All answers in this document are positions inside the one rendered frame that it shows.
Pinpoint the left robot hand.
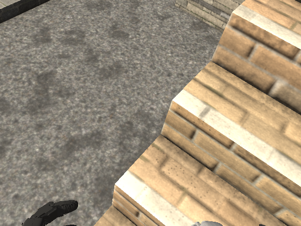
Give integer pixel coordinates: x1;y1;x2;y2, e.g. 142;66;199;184
22;200;78;226

